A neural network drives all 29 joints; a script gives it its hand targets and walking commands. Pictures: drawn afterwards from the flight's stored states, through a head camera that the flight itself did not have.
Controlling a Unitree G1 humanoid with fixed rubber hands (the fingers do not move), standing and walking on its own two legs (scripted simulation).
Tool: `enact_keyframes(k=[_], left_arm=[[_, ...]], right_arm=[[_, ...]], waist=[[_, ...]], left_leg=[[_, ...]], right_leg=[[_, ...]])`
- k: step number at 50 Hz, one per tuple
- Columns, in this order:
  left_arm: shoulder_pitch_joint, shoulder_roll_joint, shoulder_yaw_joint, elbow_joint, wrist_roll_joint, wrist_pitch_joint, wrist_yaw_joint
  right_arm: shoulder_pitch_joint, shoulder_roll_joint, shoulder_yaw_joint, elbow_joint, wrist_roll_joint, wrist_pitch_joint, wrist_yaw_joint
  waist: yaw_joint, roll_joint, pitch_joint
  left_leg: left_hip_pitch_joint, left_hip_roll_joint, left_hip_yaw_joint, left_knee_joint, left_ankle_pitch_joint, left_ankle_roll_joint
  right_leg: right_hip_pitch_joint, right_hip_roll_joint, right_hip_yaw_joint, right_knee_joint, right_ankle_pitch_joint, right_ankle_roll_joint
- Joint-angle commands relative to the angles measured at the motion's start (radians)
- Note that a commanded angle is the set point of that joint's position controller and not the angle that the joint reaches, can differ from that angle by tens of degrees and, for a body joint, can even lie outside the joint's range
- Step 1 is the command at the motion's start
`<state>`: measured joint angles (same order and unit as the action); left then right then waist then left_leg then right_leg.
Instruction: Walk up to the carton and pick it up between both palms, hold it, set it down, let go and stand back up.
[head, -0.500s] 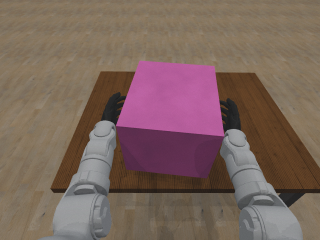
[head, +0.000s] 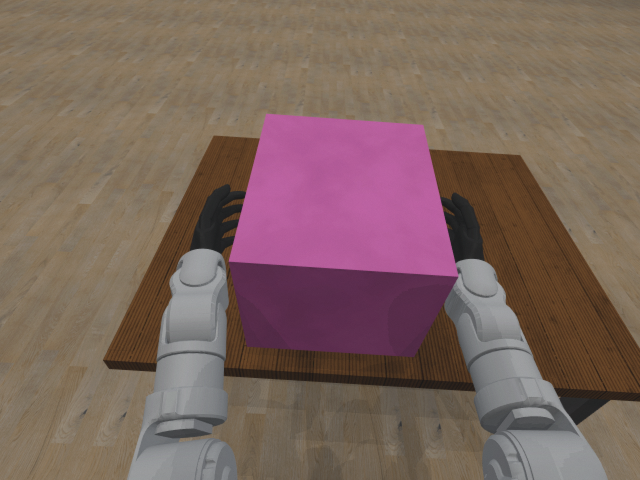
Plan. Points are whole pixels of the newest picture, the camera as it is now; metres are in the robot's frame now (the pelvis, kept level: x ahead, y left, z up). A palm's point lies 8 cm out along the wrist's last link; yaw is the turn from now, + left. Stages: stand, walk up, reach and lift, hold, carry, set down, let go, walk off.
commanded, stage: reach and lift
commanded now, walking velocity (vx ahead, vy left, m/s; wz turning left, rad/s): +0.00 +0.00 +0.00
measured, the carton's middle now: (338, 232) +0.42 -0.01 +0.10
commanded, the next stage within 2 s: hold in 1.06 s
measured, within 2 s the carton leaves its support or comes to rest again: neither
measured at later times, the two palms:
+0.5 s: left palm (200, 246) +0.35 +0.16 +0.15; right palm (465, 244) +0.35 -0.17 +0.15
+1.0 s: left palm (195, 245) +0.34 +0.16 +0.16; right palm (466, 239) +0.35 -0.16 +0.16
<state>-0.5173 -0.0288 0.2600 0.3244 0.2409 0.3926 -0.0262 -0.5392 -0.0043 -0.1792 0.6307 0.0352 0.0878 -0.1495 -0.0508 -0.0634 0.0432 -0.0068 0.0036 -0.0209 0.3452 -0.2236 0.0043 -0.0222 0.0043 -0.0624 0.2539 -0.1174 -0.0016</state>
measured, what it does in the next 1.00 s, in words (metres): stands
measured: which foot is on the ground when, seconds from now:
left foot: down 0.00-1.00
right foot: down 0.00-1.00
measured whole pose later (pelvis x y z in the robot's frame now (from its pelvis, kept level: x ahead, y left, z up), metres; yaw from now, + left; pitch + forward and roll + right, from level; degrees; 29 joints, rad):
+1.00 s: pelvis -0.01 -0.01 +0.00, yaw +1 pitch -9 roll -1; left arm -0.50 -0.04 0.28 0.09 0.29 0.62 -0.05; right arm -0.58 -0.02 -0.12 0.49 0.08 0.26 -0.16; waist -0.07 -0.07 0.07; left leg 0.02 0.00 -0.03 0.34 -0.21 0.00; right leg 0.00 0.00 -0.08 0.28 -0.13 -0.01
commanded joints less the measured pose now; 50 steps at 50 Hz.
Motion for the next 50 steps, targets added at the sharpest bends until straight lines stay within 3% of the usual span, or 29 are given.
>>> enact_keyframes(k=[1, 9, 17, 23, 30, 42, 50], left_arm=[[-0.558, -0.479, -0.481, -0.236, -0.093, 0.018, -0.126], [-0.582, -0.45, -0.455, -0.268, -0.083, 0.09, -0.149], [-0.614, -0.457, -0.486, -0.295, -0.105, 0.092, -0.14], [-0.565, -0.428, -0.428, -0.268, -0.075, 0.119, -0.161], [-0.574, -0.428, -0.442, -0.329, -0.084, 0.129, -0.164], [-0.608, -0.428, -0.459, -0.349, -0.088, 0.163, -0.155], [-0.62, -0.432, -0.461, -0.364, -0.095, 0.176, -0.151]], right_arm=[[-0.673, 0.426, 0.479, -0.364, 0.083, -0.045, 0.148], [-0.676, 0.431, 0.449, -0.378, 0.082, 0.016, 0.144], [-0.689, 0.429, 0.429, -0.4, 0.073, 0.03, 0.149], [-0.669, 0.416, 0.425, -0.374, 0.068, 0.049, 0.144], [-0.697, 0.425, 0.476, -0.437, 0.108, 0.055, 0.134], [-0.693, 0.402, 0.441, -0.411, 0.112, 0.083, 0.144], [-0.721, 0.402, 0.447, -0.423, 0.124, 0.09, 0.146]], waist=[[-0.001, 0.068, -0.401], [-0.007, 0.067, -0.318], [-0.035, 0.088, -0.392], [-0.028, 0.056, -0.338], [-0.022, 0.054, -0.37], [-0.037, 0.092, -0.33], [-0.038, 0.091, -0.368]], left_leg=[[0.035, -0.042, 0.037, -0.004, 0.469, -0.078], [-0.058, -0.049, 0.05, -0.071, 0.214, -0.044], [-0.011, -0.046, 0.042, -0.054, 0.243, -0.055], [-0.032, -0.048, 0.048, -0.069, 0.236, -0.045], [-0.009, -0.052, 0.045, -0.043, 0.339, -0.052], [0.001, -0.042, 0.043, -0.055, 0.287, -0.058], [0.019, -0.041, 0.041, -0.042, 0.334, -0.061]], right_leg=[[0.21, 0.051, -0.024, 0.039, 0.296, 0.025], [0.196, 0.023, -0.017, 0.023, 0.16, 0.028], [0.189, 0.026, -0.029, 0.035, 0.177, 0.028], [0.232, 0.024, -0.03, 0.032, 0.197, 0.034], [0.266, 0.033, -0.032, 0.046, 0.293, 0.035], [0.201, 0.031, -0.036, 0.029, 0.173, 0.02], [0.22, 0.036, -0.037, 0.035, 0.199, 0.019]])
